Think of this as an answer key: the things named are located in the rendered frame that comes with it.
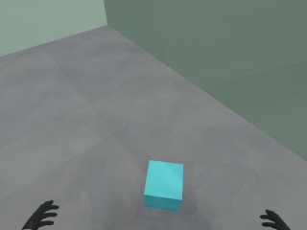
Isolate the robot right hand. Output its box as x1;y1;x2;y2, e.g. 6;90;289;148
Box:
260;209;291;230

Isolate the carton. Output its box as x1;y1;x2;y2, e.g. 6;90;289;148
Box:
144;160;183;212

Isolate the robot left hand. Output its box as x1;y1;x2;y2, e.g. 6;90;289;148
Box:
21;200;59;230

